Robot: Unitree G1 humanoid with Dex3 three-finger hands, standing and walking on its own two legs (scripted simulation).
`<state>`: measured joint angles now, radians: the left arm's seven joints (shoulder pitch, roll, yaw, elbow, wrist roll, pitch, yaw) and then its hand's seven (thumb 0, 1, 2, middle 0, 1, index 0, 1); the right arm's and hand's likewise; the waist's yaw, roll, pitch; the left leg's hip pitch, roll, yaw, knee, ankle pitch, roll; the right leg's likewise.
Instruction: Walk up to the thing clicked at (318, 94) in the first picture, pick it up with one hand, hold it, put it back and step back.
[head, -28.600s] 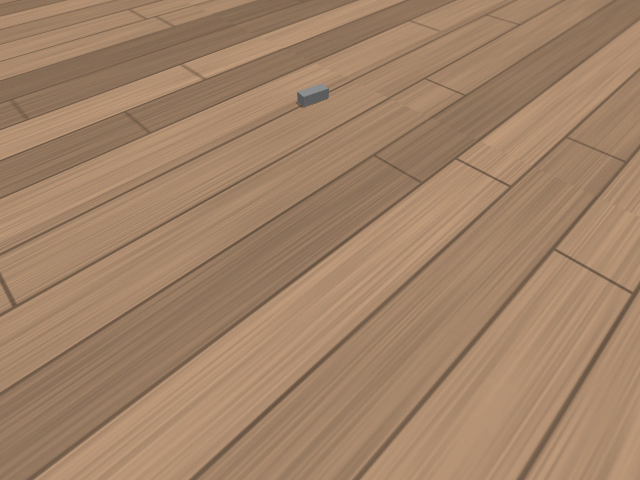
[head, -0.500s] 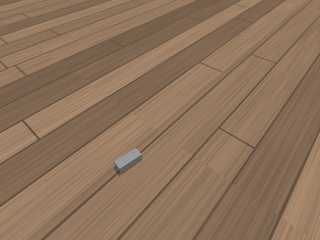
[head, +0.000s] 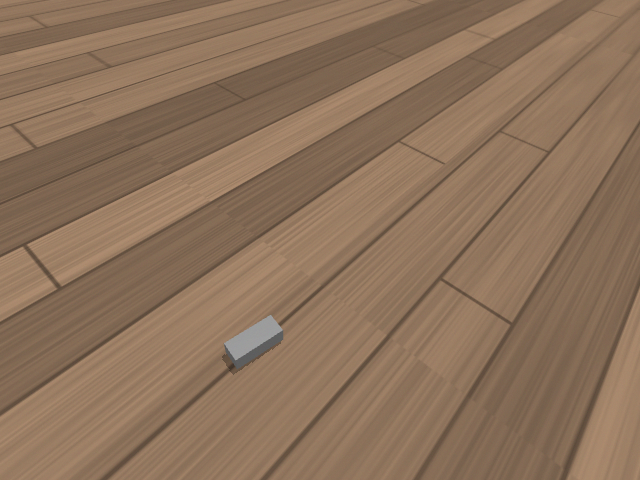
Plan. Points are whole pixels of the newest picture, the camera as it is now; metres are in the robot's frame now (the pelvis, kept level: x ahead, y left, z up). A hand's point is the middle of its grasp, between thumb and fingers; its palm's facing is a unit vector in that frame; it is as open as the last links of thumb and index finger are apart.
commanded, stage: walk up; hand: left
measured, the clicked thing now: (254, 341) +0.71 +0.18 -0.73
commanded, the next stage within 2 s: none
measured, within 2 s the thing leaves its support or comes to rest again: neither
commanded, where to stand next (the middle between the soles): +0.36 -0.02 m, yaw -1 degrees
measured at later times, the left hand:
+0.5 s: hand (188, 372) +0.32 +0.20 -0.12, palm faces -0.08 -0.92 -0.37, open 7.4 cm
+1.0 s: hand (201, 352) +0.38 +0.20 -0.17, palm faces -0.07 -0.95 -0.31, open 7.4 cm
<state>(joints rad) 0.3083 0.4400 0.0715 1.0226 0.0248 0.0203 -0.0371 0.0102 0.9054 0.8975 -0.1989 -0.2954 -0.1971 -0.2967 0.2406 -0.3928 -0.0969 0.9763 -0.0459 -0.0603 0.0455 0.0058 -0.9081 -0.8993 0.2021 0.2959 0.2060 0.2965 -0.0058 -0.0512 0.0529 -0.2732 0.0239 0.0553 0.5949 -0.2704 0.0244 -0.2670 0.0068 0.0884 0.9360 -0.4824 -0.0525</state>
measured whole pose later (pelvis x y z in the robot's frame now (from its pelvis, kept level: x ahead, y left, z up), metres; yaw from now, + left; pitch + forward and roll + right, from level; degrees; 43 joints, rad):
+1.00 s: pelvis +0.29 -0.05 -0.01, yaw -4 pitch -2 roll +0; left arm 0.23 0.39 0.02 0.89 -0.02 0.02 -0.01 0.01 0.91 0.90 -0.20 -0.30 -0.20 -0.30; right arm 0.20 -0.35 0.00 0.85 -0.02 -0.05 -0.01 0.01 -0.91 -0.90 0.20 0.30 0.21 0.30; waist 0.01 -0.05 0.12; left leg -0.37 0.04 0.05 0.63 -0.23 0.01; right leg -0.32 -0.01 0.02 0.82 -0.53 -0.03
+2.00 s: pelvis +0.31 -0.06 +0.01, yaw -2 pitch -2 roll -1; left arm 0.11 0.36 0.00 1.15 0.01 -0.01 -0.01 0.01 0.90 0.90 -0.20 -0.30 -0.20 -0.30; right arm 0.08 -0.36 -0.01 1.13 -0.01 0.01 0.03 0.01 -0.91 -0.90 0.20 0.30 0.21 0.30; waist 0.00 0.02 0.06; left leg -0.24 0.04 0.01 0.40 -0.12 -0.01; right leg -0.11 -0.04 -0.02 0.37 -0.23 0.04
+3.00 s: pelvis +0.30 -0.05 +0.01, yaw +2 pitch -4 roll +1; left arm 0.28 0.42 0.07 0.90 0.02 0.01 -0.04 0.01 0.90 0.90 -0.20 -0.30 -0.20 -0.30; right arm 0.31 -0.38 -0.06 0.91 -0.02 -0.06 0.01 0.01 -0.90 -0.90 0.21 0.30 0.21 0.30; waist -0.01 -0.05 0.09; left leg -0.06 0.01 0.00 0.45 -0.33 0.00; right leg -0.46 -0.04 0.05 0.89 -0.39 -0.01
